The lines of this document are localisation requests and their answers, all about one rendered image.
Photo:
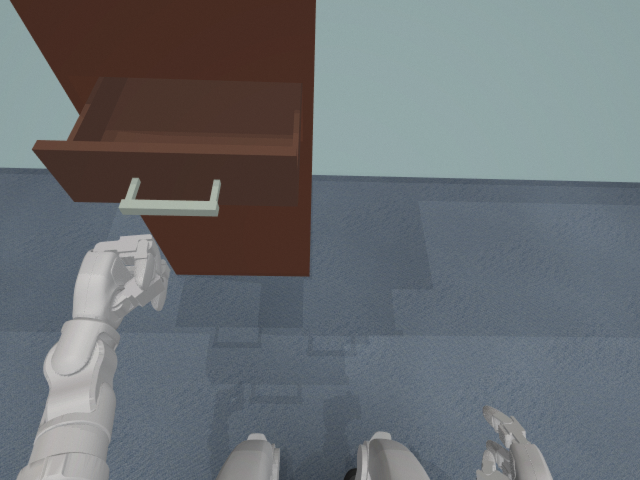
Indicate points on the handle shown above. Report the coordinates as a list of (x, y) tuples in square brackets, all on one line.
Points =
[(130, 206)]

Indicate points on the cabinet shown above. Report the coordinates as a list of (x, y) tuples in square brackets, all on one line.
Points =
[(226, 40)]

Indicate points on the drawer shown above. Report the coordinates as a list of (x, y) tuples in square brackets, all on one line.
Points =
[(178, 136)]

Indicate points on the robot left forearm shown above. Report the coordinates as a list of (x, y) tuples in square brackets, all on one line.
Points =
[(76, 427)]

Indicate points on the robot left hand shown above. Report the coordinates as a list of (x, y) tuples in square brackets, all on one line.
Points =
[(103, 275)]

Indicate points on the robot right hand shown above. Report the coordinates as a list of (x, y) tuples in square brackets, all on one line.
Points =
[(523, 461)]

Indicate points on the left robot thigh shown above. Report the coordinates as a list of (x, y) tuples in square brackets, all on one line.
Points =
[(252, 460)]

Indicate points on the left robot shin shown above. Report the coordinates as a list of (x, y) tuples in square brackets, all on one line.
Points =
[(256, 436)]

